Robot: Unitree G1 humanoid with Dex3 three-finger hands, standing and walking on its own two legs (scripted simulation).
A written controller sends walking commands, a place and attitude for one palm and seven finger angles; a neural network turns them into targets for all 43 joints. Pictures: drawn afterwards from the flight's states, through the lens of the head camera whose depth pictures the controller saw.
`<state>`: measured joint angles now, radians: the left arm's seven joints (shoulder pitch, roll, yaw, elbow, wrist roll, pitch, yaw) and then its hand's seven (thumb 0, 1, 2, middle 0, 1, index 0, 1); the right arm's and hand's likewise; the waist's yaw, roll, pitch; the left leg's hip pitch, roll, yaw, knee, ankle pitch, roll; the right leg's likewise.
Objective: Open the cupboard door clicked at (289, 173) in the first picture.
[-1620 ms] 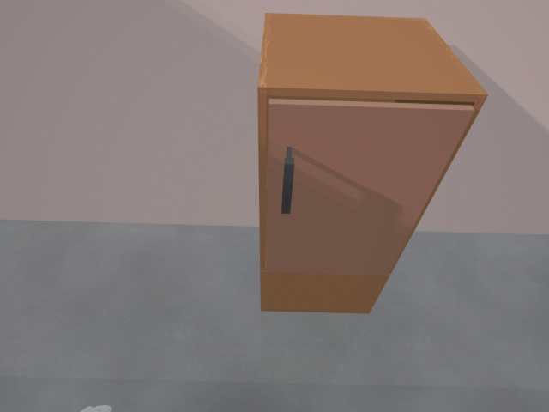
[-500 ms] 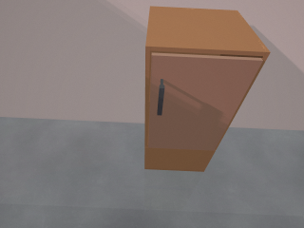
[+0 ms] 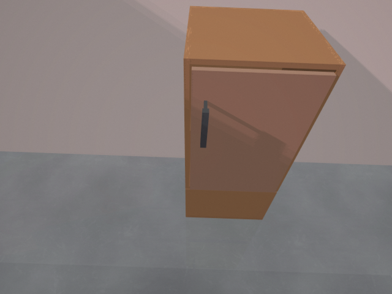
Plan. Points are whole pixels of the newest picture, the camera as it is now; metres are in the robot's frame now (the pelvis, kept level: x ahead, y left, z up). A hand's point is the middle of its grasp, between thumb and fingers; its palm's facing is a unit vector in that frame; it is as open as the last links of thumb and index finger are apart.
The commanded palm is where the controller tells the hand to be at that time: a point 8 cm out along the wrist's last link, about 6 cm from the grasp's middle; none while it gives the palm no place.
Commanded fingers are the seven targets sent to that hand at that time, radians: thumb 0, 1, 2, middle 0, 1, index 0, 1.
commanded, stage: walk to a spot facing it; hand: left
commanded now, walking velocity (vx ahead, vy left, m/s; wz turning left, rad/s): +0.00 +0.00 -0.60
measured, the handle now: (204, 124) +0.59 +0.01 -0.02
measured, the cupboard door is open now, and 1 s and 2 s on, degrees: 0 0 0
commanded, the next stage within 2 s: none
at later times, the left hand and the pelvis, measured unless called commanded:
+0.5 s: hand out of the picture +0.07 +0.17 -0.17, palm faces -0.12 -0.96 -0.26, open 7.3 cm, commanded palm none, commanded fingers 0.00 0.90 0.90 -0.20 -0.30 -0.20 -0.30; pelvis -0.01 -0.02 +0.00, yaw -13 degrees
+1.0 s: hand (153, 285) +0.18 +0.11 -0.17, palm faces -0.52 -0.81 -0.27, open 7.4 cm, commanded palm none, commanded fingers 0.00 0.90 0.90 -0.20 -0.30 -0.20 -0.30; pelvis -0.03 -0.02 -0.02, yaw -33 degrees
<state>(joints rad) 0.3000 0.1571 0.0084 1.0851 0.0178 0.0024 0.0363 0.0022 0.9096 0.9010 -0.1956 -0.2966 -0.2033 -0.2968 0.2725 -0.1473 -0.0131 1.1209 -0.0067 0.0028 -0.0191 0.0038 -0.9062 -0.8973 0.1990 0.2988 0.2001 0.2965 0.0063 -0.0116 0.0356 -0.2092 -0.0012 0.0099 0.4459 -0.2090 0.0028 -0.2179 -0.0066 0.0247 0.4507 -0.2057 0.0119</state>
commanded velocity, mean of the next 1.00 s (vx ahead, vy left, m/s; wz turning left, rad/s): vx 0.00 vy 0.00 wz -0.60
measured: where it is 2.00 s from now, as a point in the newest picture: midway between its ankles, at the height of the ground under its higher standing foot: outside the picture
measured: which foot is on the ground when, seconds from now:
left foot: down 0.00-0.28, up 0.30-0.60, down 0.62-0.98, up 1.00-1.00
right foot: down 0.00-0.62, up 0.64-0.96, down 0.98-1.00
